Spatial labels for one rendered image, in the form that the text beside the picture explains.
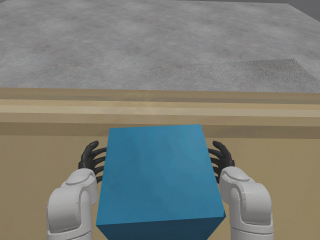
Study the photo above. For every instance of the robot right forearm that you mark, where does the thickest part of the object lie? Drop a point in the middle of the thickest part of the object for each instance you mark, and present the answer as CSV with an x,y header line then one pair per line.
x,y
250,205

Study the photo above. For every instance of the robot left forearm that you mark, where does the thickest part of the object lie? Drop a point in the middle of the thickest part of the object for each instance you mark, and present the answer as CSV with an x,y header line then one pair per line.
x,y
68,211

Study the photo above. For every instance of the robot left hand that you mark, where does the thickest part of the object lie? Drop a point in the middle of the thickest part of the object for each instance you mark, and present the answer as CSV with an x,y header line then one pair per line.
x,y
88,161

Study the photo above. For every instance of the carton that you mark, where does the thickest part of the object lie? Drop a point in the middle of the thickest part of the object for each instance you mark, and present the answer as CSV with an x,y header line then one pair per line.
x,y
158,183

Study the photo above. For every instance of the robot right hand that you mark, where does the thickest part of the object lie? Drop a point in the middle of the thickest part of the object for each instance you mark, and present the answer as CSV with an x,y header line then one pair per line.
x,y
225,159

